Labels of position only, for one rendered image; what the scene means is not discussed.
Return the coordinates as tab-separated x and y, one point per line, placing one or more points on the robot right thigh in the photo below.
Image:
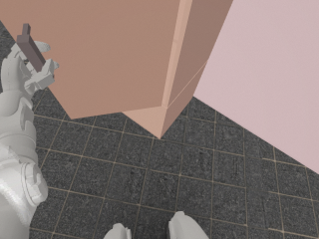
184	227

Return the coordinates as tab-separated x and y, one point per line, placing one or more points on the handle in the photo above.
30	50

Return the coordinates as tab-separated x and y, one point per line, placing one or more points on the left robot upper arm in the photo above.
22	189

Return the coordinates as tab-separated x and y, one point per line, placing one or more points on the left robot hand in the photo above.
16	76

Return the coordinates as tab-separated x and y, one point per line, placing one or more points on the robot left shin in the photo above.
118	225

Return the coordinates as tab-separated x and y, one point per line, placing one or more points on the left robot forearm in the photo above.
18	136

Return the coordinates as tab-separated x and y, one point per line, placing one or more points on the cupboard door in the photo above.
113	55

